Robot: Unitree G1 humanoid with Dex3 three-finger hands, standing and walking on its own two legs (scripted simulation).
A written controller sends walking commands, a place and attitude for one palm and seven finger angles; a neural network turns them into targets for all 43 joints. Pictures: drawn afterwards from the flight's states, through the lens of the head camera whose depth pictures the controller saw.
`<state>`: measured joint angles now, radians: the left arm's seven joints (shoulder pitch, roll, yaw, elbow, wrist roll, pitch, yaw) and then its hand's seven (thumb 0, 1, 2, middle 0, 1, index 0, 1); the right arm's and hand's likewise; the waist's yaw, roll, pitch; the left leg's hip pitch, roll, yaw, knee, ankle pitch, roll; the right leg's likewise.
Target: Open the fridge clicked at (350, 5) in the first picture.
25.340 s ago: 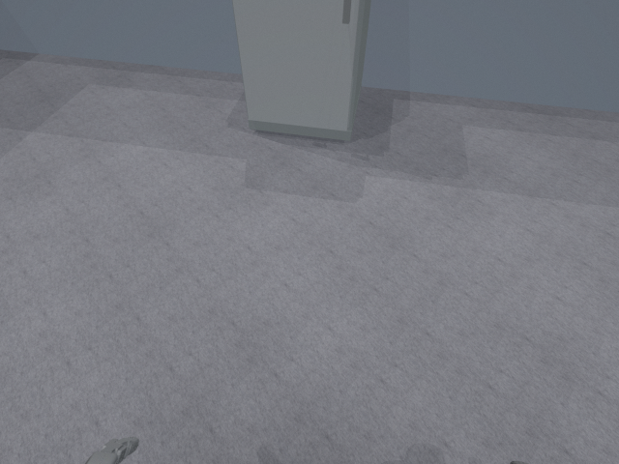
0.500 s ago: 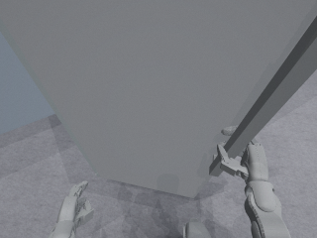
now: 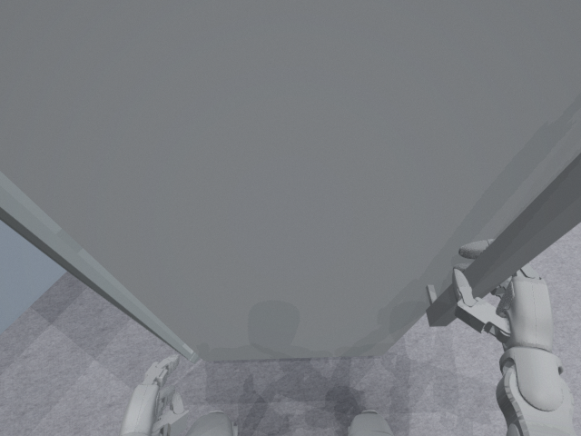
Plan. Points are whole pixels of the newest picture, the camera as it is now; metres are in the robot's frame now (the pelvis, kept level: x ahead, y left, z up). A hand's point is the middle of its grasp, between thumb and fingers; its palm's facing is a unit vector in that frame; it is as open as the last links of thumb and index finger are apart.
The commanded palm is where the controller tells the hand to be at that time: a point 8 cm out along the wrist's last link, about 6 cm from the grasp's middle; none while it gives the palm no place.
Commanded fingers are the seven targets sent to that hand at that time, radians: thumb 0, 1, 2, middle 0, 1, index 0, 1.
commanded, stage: walk backward, drawing the door open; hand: right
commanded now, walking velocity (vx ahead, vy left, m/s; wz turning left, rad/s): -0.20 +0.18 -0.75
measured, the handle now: (508, 228) +0.32 -0.23 +0.14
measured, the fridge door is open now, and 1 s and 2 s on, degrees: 57 63 61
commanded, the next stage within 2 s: stop walking and hold the door back in 0.12 s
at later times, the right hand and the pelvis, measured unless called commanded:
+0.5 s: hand (463, 384) +0.18 -0.18 +0.05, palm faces +0.55 +0.82 -0.16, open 5.8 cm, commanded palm +0.17 -0.23 +0.04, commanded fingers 0.00 -0.90 -0.90 0.45 1.40 0.45 1.40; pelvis -0.06 +0.11 +0.01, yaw -19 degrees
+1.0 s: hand (464, 339) +0.22 -0.19 +0.05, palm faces +0.49 +0.85 -0.18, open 5.7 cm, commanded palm +0.18 -0.24 +0.04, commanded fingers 0.00 -0.90 -0.90 0.45 1.40 0.45 1.40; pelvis -0.10 +0.12 +0.00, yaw -20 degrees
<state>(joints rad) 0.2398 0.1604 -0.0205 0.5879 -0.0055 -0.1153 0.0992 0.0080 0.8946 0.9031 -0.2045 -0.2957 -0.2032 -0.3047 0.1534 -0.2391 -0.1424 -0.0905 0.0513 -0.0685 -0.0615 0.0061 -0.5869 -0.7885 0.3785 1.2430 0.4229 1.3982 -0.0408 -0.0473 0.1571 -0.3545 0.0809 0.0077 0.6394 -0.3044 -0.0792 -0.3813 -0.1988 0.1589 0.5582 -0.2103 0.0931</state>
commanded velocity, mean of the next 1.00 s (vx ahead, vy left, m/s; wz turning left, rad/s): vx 0.07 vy -0.03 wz -0.15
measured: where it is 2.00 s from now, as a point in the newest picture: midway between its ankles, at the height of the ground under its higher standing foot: outside the picture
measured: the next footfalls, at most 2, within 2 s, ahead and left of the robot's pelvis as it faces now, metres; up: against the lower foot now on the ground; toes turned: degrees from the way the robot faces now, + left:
left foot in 0.02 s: +0.07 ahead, +0.21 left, +0.00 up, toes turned +2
right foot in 0.28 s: +0.01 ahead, -0.01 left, +0.00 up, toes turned -20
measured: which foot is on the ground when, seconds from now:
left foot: up 0.00-0.00, down 0.02-0.28, up 0.30-0.56, down 0.58-1.00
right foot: down 0.00-0.02, up 0.04-0.26, down 0.28-0.58, up 0.60-0.86, down 0.88-1.00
